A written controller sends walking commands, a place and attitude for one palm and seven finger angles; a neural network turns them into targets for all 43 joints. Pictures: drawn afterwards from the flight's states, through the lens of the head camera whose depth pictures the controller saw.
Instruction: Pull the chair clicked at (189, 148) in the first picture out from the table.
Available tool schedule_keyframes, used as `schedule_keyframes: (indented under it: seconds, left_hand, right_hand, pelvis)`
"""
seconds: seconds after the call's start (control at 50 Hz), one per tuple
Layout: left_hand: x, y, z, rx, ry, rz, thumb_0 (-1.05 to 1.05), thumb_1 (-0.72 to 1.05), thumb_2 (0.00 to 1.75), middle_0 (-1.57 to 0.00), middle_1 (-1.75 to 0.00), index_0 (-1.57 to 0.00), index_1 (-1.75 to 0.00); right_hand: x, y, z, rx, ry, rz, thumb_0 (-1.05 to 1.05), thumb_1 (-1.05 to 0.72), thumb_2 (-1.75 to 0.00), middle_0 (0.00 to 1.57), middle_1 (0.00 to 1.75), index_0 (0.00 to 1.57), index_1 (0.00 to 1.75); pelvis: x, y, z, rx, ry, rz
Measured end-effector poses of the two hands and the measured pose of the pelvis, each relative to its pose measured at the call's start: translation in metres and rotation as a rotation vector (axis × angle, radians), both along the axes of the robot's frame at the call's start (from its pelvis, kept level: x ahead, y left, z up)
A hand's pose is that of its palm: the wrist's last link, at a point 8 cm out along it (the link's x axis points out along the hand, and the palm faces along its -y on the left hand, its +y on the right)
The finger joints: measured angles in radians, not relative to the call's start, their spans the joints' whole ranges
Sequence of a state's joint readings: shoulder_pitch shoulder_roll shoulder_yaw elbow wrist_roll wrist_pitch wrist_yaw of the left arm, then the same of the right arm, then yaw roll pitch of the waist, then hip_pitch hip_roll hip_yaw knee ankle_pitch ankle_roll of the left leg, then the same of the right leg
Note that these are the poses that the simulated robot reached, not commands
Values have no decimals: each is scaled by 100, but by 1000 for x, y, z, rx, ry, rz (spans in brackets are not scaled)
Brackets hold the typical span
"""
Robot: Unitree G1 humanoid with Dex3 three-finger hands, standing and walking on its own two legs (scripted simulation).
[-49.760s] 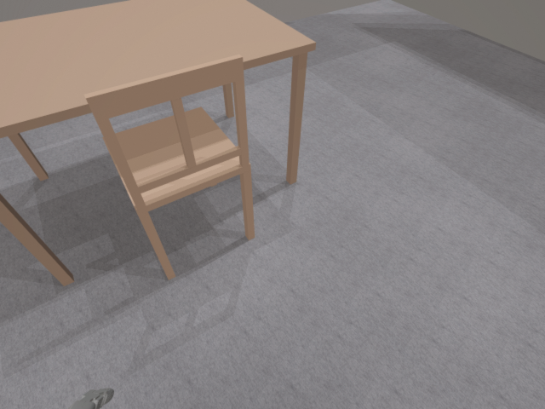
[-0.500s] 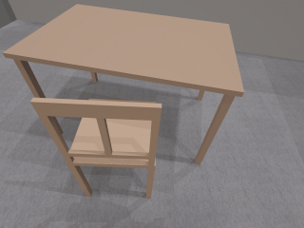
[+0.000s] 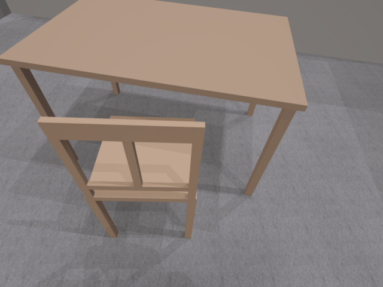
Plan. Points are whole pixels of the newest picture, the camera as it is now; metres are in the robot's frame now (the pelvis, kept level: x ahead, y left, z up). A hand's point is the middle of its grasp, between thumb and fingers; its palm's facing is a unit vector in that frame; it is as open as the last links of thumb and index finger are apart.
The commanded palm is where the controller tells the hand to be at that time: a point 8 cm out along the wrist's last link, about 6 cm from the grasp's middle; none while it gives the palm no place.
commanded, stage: look again from close up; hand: left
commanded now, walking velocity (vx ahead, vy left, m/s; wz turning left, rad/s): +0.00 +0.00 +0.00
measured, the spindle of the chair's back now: (133, 164) +0.46 +0.20 -0.12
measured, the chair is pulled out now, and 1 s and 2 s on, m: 0.16 0.16 0.16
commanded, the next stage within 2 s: raise the hand toward the chair's back in 0.18 s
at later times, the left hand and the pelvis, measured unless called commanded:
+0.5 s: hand (108, 249) +0.19 +0.18 -0.02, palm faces +0.25 -0.96 -0.13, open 7.7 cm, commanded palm +0.11 +0.22 -0.07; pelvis -0.01 -0.01 -0.03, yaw +4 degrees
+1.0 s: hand (131, 253) +0.20 +0.14 -0.06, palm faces -0.03 -1.00 -0.08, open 11.8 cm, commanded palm +0.15 +0.21 -0.06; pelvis +0.00 -0.06 -0.12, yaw +3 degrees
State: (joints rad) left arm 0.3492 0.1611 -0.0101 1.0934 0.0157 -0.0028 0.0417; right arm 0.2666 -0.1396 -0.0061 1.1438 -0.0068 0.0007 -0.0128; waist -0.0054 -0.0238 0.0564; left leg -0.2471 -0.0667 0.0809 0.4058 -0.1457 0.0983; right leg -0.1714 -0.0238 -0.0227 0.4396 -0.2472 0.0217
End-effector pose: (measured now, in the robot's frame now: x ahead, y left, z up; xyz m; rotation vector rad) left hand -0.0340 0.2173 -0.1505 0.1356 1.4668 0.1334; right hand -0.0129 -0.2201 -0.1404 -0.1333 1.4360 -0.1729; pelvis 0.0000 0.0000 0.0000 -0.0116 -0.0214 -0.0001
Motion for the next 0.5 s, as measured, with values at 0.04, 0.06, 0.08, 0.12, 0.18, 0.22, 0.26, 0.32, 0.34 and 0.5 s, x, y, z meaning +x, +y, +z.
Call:
schedule_keyframes:
  seconds: [0.04, 0.06, 0.08, 0.12, 0.18, 0.22, 0.26, 0.32, 0.34, 0.5]
  left_hand:
    - [0, 0, 0, -1, -1, 0, 1, 91, 90, -20, -30, -20, -30]
    - [0, -1, 0, -2, -2, 1, 1, 91, 90, -20, -30, -20, -30]
    - [0, -1, 0, -3, -3, 1, 1, 91, 90, -20, -30, -20, -30]
    - [1, -2, 1, -5, -7, 2, 1, 91, 90, -20, -30, -20, -30]
    - [2, -5, 1, -8, -14, 5, 1, 91, 90, -20, -30, -20, -30]
    - [3, -6, 1, -10, -19, 8, 1, 91, 90, -20, -30, -20, -30]
    - [4, -8, 1, -13, -22, 9, 1, 91, 90, -20, -30, -20, -30]
    - [14, -9, 4, -11, -74, 46, 1, 91, 90, -20, -30, -20, -30]
    - [32, -4, 14, 19, -186, 72, 2, 92, 90, -20, -30, -20, -30]
    - [194, 7, 145, 112, -1186, 33, 4, 87, 86, -19, -28, -19, -29]
  right_hand:
    - [-2, 3, -1, 6, 2, -5, 1, -91, -90, 20, 30, 20, 30]
    - [-3, 4, -1, 9, 2, -7, 1, -91, -90, 20, 30, 20, 30]
    - [-3, 6, -1, 11, 2, -8, 1, -91, -90, 20, 30, 20, 30]
    - [-3, 8, -2, 16, -2, -10, 1, -91, -90, 20, 30, 20, 30]
    - [-1, 9, -3, 20, -7, -10, 1, -91, -90, 20, 30, 20, 30]
    - [-1, 8, -3, 19, -10, -10, 1, -91, -90, 20, 30, 20, 30]
    - [0, 7, -3, 17, -14, -11, 1, -91, -90, 20, 30, 20, 30]
    - [5, 3, -1, 3, -54, -2, 2, -92, -90, 20, 30, 20, 30]
    - [11, -2, 2, -17, -122, 10, 2, -92, -90, 20, 30, 20, 30]
    - [103, -46, 19, -88, -653, 126, 2, -92, -90, 20, 30, 20, 30]
  pelvis:
    - [0, 1, 0, 1, 1, -1]
    - [-1, 1, 0, 1, 1, -1]
    - [-1, 1, 0, 2, 2, -1]
    - [-1, 1, 0, 3, 3, -1]
    - [-1, 2, 1, 3, 3, -1]
    - [-1, 1, 1, 4, 3, -1]
    - [-1, 1, 1, 4, 3, -1]
    - [-2, 0, -1, 0, 3, 10]
    - [-3, -1, -3, 6, 4, 11]
    - [-14, -10, -25, 17, 49, 66]
